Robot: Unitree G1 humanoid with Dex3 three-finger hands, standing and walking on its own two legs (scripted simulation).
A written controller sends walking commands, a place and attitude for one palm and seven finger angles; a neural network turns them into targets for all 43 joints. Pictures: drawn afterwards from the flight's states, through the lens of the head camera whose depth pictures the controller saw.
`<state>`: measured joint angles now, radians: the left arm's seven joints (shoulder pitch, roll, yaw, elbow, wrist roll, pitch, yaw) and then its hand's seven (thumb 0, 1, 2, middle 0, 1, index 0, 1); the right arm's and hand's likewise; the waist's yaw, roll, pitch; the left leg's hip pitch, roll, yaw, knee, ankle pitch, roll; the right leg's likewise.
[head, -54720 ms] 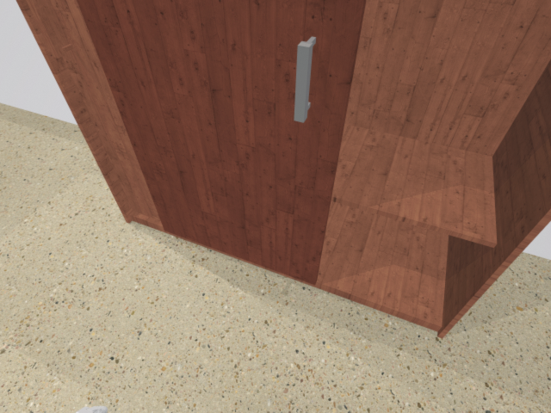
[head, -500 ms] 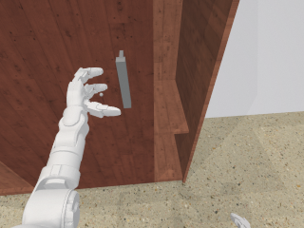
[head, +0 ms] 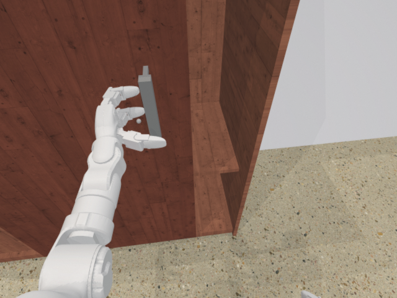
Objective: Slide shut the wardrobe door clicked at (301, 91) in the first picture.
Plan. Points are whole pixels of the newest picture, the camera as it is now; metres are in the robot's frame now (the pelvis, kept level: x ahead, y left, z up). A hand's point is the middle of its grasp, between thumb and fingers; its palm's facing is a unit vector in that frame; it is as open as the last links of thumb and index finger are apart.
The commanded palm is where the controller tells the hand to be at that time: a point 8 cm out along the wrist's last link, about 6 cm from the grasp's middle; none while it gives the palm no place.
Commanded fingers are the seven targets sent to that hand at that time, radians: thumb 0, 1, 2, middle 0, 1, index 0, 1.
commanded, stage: feel for the door with the fingertips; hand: left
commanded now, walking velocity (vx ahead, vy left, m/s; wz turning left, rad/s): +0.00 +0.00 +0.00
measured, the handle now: (151, 106) +0.48 +0.12 +0.14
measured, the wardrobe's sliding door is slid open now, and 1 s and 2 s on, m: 0.19 0.19 0.19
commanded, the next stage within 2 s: slide the fingers in behind the handle in 0.24 s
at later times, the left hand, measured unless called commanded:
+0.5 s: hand (131, 117) +0.44 +0.15 +0.15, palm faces +0.18 -0.98 +0.01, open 13.8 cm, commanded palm +0.41 +0.18 +0.15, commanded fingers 0.00 -0.50 0.30 -0.30 -1.20 -0.30 -1.20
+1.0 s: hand (149, 118) +0.44 +0.11 +0.15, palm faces +0.16 -0.99 +0.02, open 14.0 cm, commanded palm +0.40 +0.16 +0.15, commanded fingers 0.00 -0.50 0.30 -0.30 -1.20 -0.30 -1.20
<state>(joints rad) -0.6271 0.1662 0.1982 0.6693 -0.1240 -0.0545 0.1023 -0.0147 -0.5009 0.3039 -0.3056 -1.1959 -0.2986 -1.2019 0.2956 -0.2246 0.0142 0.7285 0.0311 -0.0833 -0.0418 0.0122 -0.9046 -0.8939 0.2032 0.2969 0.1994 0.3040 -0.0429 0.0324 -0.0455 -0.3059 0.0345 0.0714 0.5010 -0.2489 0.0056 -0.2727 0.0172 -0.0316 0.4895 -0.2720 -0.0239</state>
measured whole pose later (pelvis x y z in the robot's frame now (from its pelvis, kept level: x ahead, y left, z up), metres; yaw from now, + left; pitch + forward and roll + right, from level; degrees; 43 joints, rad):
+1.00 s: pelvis +0.00 +0.00 +0.00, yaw +0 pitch +4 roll +0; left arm -0.65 0.13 0.17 0.69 -0.10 -0.09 0.16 -0.01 -0.50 0.30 -0.32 -1.20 -0.30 -1.20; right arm 0.31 -0.22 0.01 0.72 0.02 -0.08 -0.03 0.01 -0.90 -0.89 0.20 0.30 0.20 0.30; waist -0.05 0.03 -0.05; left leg -0.32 0.04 0.07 0.51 -0.25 0.00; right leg -0.29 0.02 -0.03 0.50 -0.28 -0.03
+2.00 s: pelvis +0.01 -0.01 +0.00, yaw +1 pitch +3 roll +0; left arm -0.61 0.08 0.10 0.60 -0.11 -0.01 0.19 -0.01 -0.50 0.30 -0.30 -1.20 -0.30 -1.20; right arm 0.28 -0.22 0.00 0.72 0.02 -0.05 -0.03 0.01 -0.91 -0.89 0.20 0.30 0.20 0.30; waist -0.03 0.03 -0.05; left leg -0.28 0.04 0.06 0.48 -0.24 0.00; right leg -0.24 0.02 -0.04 0.47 -0.27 -0.03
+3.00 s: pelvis +0.01 +0.00 +0.00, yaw +1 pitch +3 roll +0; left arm -0.62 0.06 0.07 0.59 -0.10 0.00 0.24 0.00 0.69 0.81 -0.36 -1.34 -0.35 -1.33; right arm 0.27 -0.22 0.00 0.71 0.02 -0.05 -0.02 0.01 -0.91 -0.89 0.20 0.30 0.20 0.30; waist -0.02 0.04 -0.04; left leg -0.28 0.03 0.05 0.48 -0.25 0.00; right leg -0.24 0.02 -0.05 0.47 -0.28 -0.03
